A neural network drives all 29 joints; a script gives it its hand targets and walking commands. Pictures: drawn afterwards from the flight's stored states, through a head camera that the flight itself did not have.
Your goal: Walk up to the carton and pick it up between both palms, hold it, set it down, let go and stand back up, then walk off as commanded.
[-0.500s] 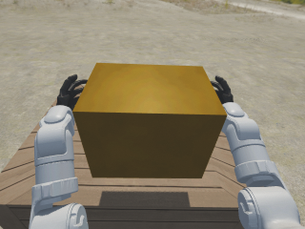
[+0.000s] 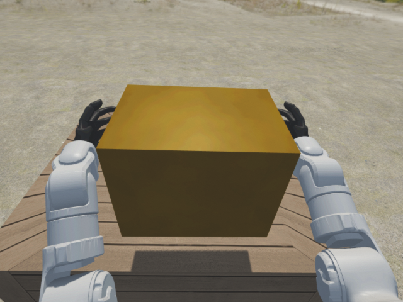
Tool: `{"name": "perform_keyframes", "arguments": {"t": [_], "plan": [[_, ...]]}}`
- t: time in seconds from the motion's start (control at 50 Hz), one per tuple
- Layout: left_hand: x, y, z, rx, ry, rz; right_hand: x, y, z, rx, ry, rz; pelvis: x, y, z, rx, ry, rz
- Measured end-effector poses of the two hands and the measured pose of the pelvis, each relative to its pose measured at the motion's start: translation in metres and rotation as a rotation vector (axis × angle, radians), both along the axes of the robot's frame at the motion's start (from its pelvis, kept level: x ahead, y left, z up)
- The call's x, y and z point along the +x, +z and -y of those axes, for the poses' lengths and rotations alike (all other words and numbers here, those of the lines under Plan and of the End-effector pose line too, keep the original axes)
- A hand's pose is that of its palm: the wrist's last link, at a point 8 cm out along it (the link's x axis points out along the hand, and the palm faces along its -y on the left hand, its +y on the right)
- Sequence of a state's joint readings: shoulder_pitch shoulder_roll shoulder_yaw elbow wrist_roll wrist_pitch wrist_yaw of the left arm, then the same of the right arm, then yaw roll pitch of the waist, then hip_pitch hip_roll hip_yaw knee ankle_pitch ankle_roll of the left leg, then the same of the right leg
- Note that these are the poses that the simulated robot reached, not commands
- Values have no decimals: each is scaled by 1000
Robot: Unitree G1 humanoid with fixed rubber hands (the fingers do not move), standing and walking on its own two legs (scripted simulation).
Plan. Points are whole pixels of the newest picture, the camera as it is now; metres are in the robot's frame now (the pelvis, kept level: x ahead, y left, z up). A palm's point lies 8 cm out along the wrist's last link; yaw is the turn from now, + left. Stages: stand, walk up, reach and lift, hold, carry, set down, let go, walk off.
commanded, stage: hold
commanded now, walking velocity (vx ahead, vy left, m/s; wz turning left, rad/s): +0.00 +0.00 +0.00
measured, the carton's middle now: (196, 160) +0.38 +0.00 +0.14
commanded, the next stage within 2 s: none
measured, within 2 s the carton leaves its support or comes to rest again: neither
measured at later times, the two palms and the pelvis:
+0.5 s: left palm (86, 143) +0.35 +0.20 +0.21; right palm (294, 139) +0.36 -0.19 +0.20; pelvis +0.00 +0.00 +0.00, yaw +0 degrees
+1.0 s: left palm (87, 142) +0.35 +0.20 +0.21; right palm (293, 139) +0.37 -0.19 +0.20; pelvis +0.00 +0.00 +0.00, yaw +0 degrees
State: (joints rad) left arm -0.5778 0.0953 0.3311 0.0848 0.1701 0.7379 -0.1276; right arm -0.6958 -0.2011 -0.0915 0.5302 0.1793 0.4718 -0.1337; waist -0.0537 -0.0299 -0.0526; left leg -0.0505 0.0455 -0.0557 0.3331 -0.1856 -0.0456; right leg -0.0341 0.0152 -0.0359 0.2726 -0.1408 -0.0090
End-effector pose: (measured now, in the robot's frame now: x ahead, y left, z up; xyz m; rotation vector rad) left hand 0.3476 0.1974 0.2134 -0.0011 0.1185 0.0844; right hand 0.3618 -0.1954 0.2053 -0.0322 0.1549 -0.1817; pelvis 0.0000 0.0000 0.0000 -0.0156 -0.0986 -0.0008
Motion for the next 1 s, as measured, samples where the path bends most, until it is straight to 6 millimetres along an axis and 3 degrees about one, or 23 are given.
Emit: {"name": "perform_keyframes", "arguments": {"t": [0.42, 0.54, 0.68, 1.0], "plan": [[-2, 3, -3, -3, 8, 14, 0, 5, -3, 5, 6, 14, -2, 0, 2, 1, 7, -10], [1, -1, -3, -9, 3, -24, 3, -2, -3, 5, 3, -24, -3, 0, 2, 3, 12, -8], [-2, 7, -3, -5, 7, 18, 1, 5, -3, 9, 6, 16, -1, 0, 1, 1, 5, -9], [5, -2, -3, -11, 2, -22, 5, -2, -3, 3, 1, -26, 0, 0, 1, 3, 6, -8]]}}
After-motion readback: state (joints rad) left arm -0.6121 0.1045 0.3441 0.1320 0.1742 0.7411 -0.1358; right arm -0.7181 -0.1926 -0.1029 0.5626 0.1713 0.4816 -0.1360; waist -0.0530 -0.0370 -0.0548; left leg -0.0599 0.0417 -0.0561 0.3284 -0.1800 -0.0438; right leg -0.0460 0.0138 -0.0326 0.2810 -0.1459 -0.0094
